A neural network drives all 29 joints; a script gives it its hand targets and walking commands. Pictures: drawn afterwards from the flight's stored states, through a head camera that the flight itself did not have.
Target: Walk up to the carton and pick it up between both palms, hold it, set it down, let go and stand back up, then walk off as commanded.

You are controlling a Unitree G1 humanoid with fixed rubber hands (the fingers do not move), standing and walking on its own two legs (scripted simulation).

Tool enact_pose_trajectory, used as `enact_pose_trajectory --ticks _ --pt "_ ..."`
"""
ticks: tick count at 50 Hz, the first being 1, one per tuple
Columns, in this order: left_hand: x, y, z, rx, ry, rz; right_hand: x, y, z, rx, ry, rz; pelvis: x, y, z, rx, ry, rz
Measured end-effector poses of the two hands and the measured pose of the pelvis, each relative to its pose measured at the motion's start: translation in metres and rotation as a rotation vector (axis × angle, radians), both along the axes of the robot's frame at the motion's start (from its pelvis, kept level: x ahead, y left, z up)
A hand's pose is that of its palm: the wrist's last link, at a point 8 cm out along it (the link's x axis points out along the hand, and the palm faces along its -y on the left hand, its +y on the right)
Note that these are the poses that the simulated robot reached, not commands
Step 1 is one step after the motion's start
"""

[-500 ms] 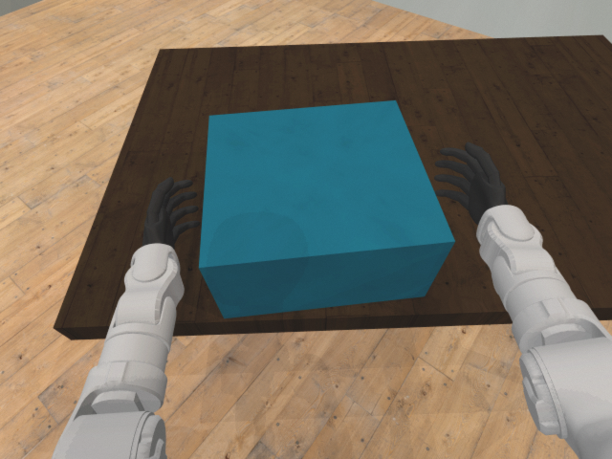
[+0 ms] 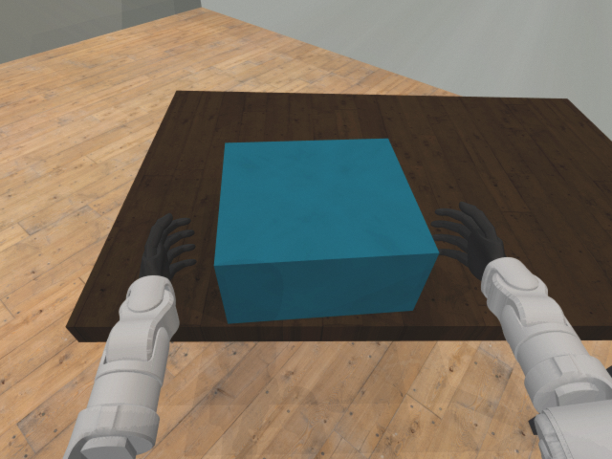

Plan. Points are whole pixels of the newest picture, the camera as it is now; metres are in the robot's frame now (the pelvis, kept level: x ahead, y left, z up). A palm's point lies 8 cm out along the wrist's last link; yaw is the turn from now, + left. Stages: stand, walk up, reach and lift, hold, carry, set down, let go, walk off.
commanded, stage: set down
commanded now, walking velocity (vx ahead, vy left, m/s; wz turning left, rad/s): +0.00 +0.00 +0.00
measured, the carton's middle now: (314, 223) +0.49 +0.03 +0.03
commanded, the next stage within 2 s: none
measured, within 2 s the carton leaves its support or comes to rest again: neither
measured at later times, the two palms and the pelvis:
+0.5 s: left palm (129, 323) +0.24 +0.23 +0.11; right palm (518, 309) +0.31 -0.22 +0.09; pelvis +0.01 -0.02 +0.00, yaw +0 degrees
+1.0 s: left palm (126, 348) +0.22 +0.23 +0.09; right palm (534, 352) +0.26 -0.23 +0.07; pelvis +0.01 -0.01 +0.00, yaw -1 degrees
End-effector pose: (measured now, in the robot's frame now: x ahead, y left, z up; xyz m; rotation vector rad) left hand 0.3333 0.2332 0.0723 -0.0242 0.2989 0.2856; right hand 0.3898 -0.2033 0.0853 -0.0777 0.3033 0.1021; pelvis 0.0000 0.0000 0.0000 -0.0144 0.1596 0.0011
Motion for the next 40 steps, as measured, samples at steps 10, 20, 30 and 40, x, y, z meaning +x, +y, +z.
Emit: enact_pose_trajectory --ticks 10,20,30,40 --pt "-0.03 0.001 -0.001 0.024 -0.012 0.018 -0.022 -0.009 -0.019 0.009 -0.01 0.022 0.009 -0.006 0.001 0.008 -0.011 0.001" --pt "-0.068 -0.007 0.023 0.048 -0.051 0.015 -0.059 -0.017 -0.008 0.018 -0.073 0.018 0.014 -0.014 0.003 0.018 -0.084 0.003" --pt "-0.106 -0.007 0.033 0.049 -0.047 0.041 -0.099 -0.024 0.007 0.02 -0.075 -0.005 0.007 -0.016 0.004 0.021 -0.166 0.003" --pt "-0.116 -0.004 0.021 0.042 0.014 0.044 -0.121 -0.027 -0.001 0.017 -0.014 -0.031 0.001 -0.012 0.004 0.019 -0.182 -0.012"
